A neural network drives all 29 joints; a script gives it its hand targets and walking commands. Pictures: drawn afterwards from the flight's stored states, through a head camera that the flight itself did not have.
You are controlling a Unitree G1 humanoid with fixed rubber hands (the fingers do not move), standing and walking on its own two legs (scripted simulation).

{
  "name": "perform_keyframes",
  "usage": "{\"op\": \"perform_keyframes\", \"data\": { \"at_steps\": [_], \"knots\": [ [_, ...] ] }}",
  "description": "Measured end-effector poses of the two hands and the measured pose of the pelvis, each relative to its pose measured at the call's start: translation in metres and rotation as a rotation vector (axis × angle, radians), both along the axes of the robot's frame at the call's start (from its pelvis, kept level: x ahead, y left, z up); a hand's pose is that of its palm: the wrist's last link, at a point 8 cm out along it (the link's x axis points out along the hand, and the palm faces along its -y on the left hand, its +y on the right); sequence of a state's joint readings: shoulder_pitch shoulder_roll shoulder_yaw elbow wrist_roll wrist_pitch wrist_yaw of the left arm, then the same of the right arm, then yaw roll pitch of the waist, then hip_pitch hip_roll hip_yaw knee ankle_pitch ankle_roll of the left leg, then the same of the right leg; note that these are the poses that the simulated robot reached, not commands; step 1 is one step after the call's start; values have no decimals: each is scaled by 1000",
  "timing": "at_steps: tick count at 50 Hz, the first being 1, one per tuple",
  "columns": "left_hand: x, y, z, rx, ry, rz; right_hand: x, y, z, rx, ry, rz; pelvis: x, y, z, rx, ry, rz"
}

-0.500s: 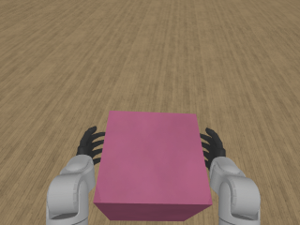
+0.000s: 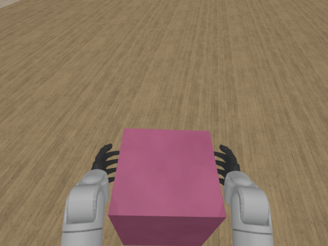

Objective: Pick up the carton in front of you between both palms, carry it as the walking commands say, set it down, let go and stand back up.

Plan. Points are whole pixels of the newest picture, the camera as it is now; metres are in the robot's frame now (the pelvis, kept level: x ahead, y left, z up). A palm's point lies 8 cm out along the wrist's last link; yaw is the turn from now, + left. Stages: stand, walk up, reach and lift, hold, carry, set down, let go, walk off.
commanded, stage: carry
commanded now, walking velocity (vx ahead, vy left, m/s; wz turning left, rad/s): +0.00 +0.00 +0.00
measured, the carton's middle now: (164, 190) +0.26 +0.00 -0.01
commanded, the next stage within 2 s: hold in 1.12 s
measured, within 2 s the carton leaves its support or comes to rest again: neither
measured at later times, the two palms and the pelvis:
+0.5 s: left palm (98, 183) +0.25 +0.16 +0.04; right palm (225, 185) +0.25 -0.14 +0.04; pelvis -0.04 +0.01 +0.00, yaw +0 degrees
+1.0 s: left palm (93, 189) +0.23 +0.17 +0.04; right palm (223, 190) +0.24 -0.13 +0.04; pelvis -0.05 +0.02 +0.00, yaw +0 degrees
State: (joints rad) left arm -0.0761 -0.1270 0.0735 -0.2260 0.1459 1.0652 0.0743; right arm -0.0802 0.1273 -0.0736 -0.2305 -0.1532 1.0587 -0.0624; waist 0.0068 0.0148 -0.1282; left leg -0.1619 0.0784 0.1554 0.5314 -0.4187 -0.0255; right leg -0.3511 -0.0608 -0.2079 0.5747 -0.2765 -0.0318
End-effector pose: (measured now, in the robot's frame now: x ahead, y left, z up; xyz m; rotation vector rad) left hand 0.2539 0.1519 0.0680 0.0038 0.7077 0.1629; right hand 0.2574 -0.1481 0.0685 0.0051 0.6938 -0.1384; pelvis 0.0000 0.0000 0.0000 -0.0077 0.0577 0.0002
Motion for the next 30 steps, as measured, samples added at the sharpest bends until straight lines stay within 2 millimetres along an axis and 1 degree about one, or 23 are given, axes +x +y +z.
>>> {"op": "perform_keyframes", "data": {
  "at_steps": [7,18,22,30],
  "knots": [
    [-2,1,-11,23,2,-26,-4,1,-11,-23,1,8,-9,3,1,1,-15,-1],
    [-3,5,-30,44,-9,-46,-5,5,-30,-46,-10,28,-32,7,4,5,-29,-2],
    [-4,7,-31,42,-33,-41,-5,7,-30,-45,-35,28,-38,8,4,7,-29,-1],
    [-10,10,-23,34,-58,-33,-11,10,-22,-36,-59,23,-44,11,4,7,-27,0]
  ]
}}
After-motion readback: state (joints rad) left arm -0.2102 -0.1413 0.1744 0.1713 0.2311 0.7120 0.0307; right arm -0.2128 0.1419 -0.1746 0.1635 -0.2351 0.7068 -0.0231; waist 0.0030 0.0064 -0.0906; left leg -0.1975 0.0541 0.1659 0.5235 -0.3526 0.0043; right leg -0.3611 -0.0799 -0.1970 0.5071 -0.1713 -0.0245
